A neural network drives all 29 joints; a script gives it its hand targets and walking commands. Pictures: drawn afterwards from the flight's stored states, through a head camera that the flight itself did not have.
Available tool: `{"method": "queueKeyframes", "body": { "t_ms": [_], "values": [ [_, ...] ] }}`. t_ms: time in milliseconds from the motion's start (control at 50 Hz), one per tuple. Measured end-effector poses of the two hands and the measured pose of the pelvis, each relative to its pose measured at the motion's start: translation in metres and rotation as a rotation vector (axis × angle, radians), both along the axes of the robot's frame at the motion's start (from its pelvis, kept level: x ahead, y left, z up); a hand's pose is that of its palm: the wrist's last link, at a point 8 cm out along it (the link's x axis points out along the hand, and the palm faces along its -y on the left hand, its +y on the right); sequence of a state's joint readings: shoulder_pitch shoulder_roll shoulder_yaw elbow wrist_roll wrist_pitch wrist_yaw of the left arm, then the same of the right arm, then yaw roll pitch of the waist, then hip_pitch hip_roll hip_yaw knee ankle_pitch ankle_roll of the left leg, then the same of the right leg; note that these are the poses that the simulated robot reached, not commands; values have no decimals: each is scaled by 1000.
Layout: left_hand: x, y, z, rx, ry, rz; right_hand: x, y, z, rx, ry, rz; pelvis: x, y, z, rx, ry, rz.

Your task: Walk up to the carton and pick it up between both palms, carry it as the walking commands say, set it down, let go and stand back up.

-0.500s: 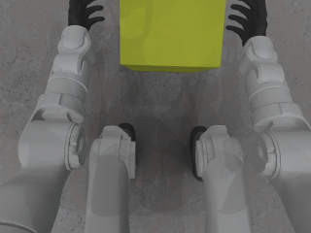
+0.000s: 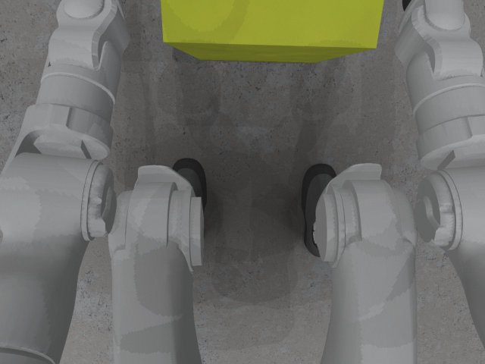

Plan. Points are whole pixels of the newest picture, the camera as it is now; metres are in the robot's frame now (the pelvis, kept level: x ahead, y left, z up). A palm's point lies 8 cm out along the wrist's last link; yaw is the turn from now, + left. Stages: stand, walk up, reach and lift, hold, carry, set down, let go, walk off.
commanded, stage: reach and lift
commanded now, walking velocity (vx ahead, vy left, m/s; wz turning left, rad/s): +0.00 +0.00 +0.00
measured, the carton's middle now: out of the picture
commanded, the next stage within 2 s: none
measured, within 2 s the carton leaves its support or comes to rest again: leaves its support in 1.10 s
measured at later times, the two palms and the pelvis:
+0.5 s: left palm out of the picture +0.54 +0.16 -0.18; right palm out of the picture +0.53 -0.14 -0.18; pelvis +0.01 +0.00 +0.01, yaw -1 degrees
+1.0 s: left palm out of the picture +0.55 +0.16 -0.17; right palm out of the picture +0.54 -0.14 -0.18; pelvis +0.02 +0.00 -0.01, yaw -1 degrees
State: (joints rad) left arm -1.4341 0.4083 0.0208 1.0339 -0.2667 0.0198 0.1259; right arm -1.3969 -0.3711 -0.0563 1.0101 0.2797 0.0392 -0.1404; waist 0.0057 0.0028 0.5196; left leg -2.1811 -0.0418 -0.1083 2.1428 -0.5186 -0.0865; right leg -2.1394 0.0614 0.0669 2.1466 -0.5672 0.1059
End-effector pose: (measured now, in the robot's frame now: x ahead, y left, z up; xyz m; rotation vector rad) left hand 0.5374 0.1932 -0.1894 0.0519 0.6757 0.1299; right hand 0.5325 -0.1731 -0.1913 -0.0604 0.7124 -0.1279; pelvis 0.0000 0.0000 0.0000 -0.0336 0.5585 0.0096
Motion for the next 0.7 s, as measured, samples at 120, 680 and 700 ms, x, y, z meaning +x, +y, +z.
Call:
{"method": "queueKeyframes", "body": {
  "t_ms": [120,680,700],
  "values": [
    [-4,-10,8,-9,32,-9,-4,16,9,33,23,-5,-3,0,0,-3,40,3],
    [8,-39,12,-18,28,-23,3,30,12,21,17,-3,12,1,5,0,199,-7],
    [8,-39,12,-16,33,-20,3,30,12,24,20,-8,12,1,4,1,198,-8]
  ]
}}
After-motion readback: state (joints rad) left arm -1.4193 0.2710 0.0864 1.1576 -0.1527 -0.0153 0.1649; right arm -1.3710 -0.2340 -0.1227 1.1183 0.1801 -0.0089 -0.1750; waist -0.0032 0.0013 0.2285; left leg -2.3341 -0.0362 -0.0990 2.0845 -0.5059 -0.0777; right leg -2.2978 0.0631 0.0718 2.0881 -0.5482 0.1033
